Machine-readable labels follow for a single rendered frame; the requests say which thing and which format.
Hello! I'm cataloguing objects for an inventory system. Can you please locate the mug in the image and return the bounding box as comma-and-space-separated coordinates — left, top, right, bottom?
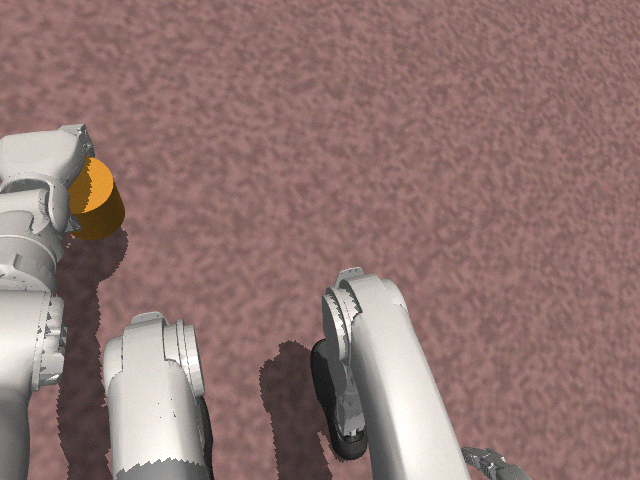
68, 156, 125, 240

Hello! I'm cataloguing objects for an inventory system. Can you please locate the left robot hand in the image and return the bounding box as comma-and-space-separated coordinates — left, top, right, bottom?
0, 124, 95, 233

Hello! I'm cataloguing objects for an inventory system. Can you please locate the right robot hand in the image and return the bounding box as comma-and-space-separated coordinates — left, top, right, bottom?
461, 447, 532, 480

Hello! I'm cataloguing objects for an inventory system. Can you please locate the right robot foot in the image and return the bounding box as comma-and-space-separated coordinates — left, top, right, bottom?
310, 338, 368, 460

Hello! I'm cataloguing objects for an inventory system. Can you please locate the left robot foot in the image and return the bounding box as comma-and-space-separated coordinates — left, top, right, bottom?
198, 396, 214, 480

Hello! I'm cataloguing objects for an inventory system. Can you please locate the left robot arm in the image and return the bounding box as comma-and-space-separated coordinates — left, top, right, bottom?
0, 173, 70, 480

